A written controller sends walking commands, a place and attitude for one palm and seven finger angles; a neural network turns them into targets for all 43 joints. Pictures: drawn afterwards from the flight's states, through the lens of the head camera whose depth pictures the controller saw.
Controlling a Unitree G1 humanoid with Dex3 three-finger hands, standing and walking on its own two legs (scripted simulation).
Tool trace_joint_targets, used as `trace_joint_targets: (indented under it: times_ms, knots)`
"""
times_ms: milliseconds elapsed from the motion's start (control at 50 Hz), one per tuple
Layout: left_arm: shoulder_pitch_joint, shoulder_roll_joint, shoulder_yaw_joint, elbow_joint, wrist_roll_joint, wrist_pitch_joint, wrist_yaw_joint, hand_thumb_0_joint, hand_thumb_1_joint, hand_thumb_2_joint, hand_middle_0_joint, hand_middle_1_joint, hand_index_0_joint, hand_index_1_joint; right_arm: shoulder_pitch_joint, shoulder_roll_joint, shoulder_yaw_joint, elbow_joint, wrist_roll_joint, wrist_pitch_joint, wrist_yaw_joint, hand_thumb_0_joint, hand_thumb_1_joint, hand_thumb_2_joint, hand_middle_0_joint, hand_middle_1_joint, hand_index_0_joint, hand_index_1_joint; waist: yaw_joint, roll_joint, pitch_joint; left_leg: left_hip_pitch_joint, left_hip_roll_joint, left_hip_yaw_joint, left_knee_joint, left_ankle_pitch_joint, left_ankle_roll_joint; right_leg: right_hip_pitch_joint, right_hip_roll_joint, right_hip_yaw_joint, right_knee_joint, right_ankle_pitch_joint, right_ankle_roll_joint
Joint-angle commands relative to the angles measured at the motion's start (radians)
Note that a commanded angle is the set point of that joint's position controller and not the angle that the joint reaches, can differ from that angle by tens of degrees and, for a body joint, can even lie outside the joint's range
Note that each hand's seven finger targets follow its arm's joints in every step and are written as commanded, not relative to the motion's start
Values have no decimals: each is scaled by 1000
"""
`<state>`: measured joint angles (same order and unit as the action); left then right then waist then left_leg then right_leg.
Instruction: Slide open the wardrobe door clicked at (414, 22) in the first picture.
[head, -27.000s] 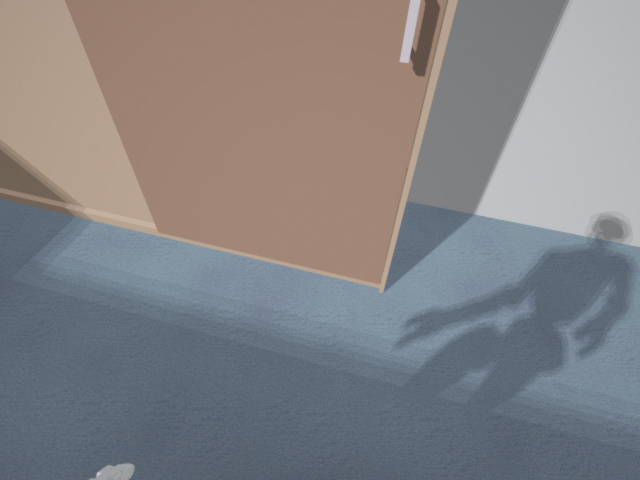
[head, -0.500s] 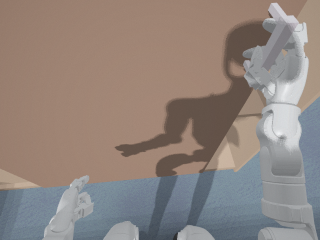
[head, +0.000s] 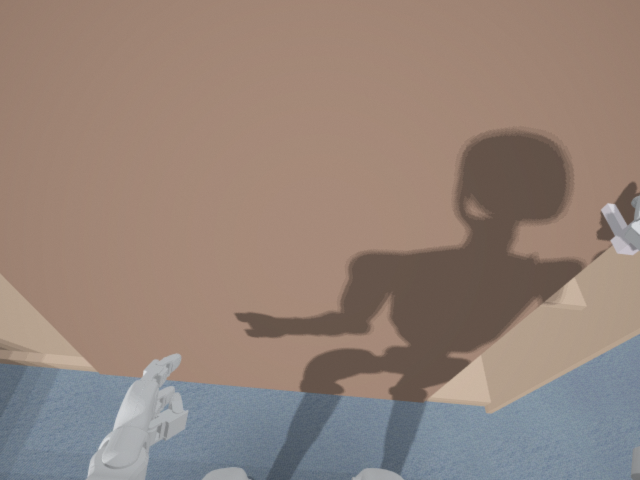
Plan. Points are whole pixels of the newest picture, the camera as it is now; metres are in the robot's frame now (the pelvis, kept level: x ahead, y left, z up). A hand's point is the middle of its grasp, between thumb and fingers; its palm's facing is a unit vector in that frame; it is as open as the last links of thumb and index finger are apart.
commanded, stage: stop walking and hold the door there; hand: right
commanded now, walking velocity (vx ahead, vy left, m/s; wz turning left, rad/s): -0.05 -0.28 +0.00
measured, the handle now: out of the picture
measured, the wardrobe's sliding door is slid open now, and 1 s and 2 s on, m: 0.22 0.22 0.22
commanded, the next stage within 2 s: none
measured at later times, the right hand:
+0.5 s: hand out of the picture +0.34 -0.30 +0.21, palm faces +0.37 +0.91 -0.17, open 5.6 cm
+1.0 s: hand out of the picture +0.35 -0.31 +0.20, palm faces +0.35 +0.91 -0.21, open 5.5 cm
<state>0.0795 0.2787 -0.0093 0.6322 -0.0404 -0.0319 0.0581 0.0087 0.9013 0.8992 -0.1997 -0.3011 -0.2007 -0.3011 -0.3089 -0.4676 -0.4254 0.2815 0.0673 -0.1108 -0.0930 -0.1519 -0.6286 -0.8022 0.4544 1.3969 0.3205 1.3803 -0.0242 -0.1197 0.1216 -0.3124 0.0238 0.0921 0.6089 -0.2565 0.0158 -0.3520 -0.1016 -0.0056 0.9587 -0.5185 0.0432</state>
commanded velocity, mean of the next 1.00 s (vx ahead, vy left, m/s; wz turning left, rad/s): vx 0.07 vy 0.03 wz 0.00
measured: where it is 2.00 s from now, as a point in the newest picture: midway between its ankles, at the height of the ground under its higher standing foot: outside the picture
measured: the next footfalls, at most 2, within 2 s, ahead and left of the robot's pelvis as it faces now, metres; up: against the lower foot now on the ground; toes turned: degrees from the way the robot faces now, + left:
right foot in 0.38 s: +0.00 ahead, -0.14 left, +0.00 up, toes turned +3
left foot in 0.78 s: -0.10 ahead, +0.09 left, +0.00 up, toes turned +10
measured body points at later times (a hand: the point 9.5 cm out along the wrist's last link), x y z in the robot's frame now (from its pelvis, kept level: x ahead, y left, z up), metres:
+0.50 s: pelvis -0.06 -0.05 +0.02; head -0.06 -0.07 +0.47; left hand +0.01 +0.23 -0.07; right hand +0.32 -0.35 +0.21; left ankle -0.01 +0.09 -0.68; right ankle -0.05 -0.15 -0.72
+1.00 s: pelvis -0.09 -0.05 +0.01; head -0.07 -0.05 +0.46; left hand +0.00 +0.25 -0.09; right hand +0.32 -0.36 +0.21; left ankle -0.11 +0.08 -0.72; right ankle -0.04 -0.14 -0.73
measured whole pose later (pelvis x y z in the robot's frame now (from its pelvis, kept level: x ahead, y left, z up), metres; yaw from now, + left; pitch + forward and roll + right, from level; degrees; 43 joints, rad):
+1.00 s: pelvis -0.09 -0.05 +0.01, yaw +7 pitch -1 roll +2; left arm 0.21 0.31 -0.01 0.72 -0.05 -0.01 0.11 0.01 0.90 0.90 -0.20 -0.30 -0.20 -0.30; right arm -0.54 -0.55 -0.41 0.60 0.03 -0.18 -0.03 -0.22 -0.64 -0.79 0.45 1.40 0.42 1.40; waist 0.04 -0.02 0.05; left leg -0.22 0.01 0.08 0.53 -0.30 -0.01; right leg -0.33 -0.05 -0.05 0.61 -0.25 -0.01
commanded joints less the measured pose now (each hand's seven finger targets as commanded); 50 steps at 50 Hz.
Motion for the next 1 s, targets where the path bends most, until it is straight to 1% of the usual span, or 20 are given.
trace_joint_targets:
  times_ms: [0,80,280,340,360,380,400,420,440,500,560,640,700,720,780,800,820,840,940,980]
  knots:
    - [-19,100,49,-100,-7,-50,11,0,900,900,-200,-300,-200,-300,-242,-357,-187,-88,4,-75,-36,0,-900,-900,450,1400,450,1400,12,463,-411,404,297,-248,-177,756,1,-163,74,91,253,70,10]
    - [-16,128,57,-60,0,-36,12,0,900,900,-200,-300,-200,-300,-207,-452,-245,23,-13,-97,-30,0,-900,-900,450,1400,450,1400,10,272,-352,280,305,-223,-232,572,43,-145,93,50,211,162,12]
    - [71,141,73,-55,11,-72,25,0,900,900,-200,-300,-200,-300,-325,-430,-182,-1,-31,-141,-32,0,-900,-900,450,1400,450,1400,0,284,-315,118,265,-259,-403,-119,80,81,96,-51,-346,103,-36]
    - [114,140,72,-58,12,-64,26,0,900,900,-200,-300,-200,-300,-355,-372,-122,-16,-40,-160,-25,0,-900,-900,450,1400,450,1400,30,192,-342,76,153,-180,-344,-201,20,243,101,-81,-593,213,-52]
    - [119,159,77,-67,14,-61,28,0,900,900,-200,-300,-200,-300,-389,-349,-96,-47,-39,-171,-20,0,-900,-900,450,1400,450,1400,33,81,-321,43,77,-135,-224,-214,-7,231,14,35,-697,137,-84]
    - [97,181,79,-83,4,-58,31,0,900,900,-200,-300,-200,-300,-399,-322,-71,-77,-26,-178,-18,0,-900,-900,450,1400,450,1400,24,-133,-269,-70,-18,-38,-31,-205,-36,240,-166,254,-797,49,-136]
    - [97,157,67,-96,4,-56,28,0,900,900,-200,-300,-200,-300,-452,-301,-35,-99,-32,-168,-22,0,-900,-900,450,1400,450,1400,14,-181,-238,-134,-63,-36,162,-206,-30,194,-281,398,-826,148,-208]
    - [76,103,49,-90,3,-57,23,0,900,900,-200,-300,-200,-300,-459,-245,33,-88,-55,-155,-12,0,-900,-900,450,1400,450,1400,32,-151,-243,-147,-35,-105,302,-170,-17,142,-281,380,-835,63,-207]
    - [90,119,57,-85,6,-59,31,0,900,900,-200,-300,-200,-300,-449,-292,-2,-52,-59,-143,-19,0,-900,-900,450,1400,450,1400,32,-128,-204,-163,-15,-131,346,-112,-21,115,-275,361,-808,97,-211]
    - [129,131,61,-54,3,-51,32,0,900,900,-200,-300,-200,-300,-434,-300,-1,-49,-57,-115,-9,0,-900,-900,450,1400,450,1400,19,-35,-240,-168,-18,-60,237,-78,-42,255,-193,152,-673,456,-183]
    - [163,112,42,-47,5,-53,32,0,900,900,-200,-300,-200,-300,-487,-214,90,-58,-50,-98,15,0,-900,-900,450,1400,450,1400,42,-132,-262,-153,-45,-16,154,-118,-40,318,-195,139,-644,600,-172]
    - [148,113,31,-49,15,-54,30,0,900,900,-200,-300,-200,-300,-484,-290,33,-31,-46,-86,10,0,-900,-900,450,1400,450,1400,37,-136,-295,-67,-55,1,-5,-142,-40,326,-206,138,-584,675,-165]
    - [129,123,30,-48,15,-48,29,0,900,900,-200,-300,-200,-300,-479,-363,-32,0,-43,-90,7,0,-900,-900,450,1400,450,1400,27,-115,-352,124,-46,0,-225,5,-32,256,-160,80,-495,660,-122]
    - [124,123,32,-50,13,-47,27,0,900,900,-200,-300,-200,-300,-478,-392,-57,17,-44,-91,5,0,-900,-900,450,1400,450,1400,27,-78,-375,206,-14,-31,-265,73,-20,203,-142,49,-455,615,-100]
    - [133,103,31,-58,9,-35,35,0,900,900,-200,-300,-200,-300,-459,-428,-77,119,-51,-91,1,0,-900,-900,450,1400,450,1400,42,156,-366,365,233,-247,-218,426,103,-75,10,-53,-265,191,-31]
    - [128,99,26,-55,11,-39,33,0,900,900,-200,-300,-200,-300,-411,-443,-107,193,-53,-89,-1,0,-900,-900,450,1400,450,1400,39,154,-323,336,247,-213,-214,485,100,-108,25,-44,-248,72,-31]
    - [132,115,38,-53,-5,-32,32,0,900,900,-200,-300,-200,-300,-389,-514,-187,230,-37,-73,-3,0,-900,-900,450,1400,450,1400,13,351,-341,354,240,-250,-219,482,103,-152,41,-12,-183,43,-31]
    - [96,117,42,-66,-10,-36,40,0,900,900,-200,-300,-200,-300,-445,-477,-155,211,-32,-68,0,0,-900,-900,450,1400,450,1400,5,402,-317,337,248,-253,-216,553,108,-158,41,14,-156,43,-35]
    - [114,133,33,-45,0,-24,63,0,900,900,-200,-300,-200,-300,-455,-465,-141,259,-35,-75,9,0,-900,-900,450,1400,450,1400,23,250,-328,263,171,-116,-154,561,47,63,52,-58,-436,358,-32]
    - [118,155,48,-47,-8,-20,70,0,900,900,-200,-300,-200,-300,-494,-451,-103,214,-34,-82,14,0,-900,-900,450,1400,450,1400,24,117,-333,184,108,-70,-113,436,-16,197,-25,-11,-517,681,-57]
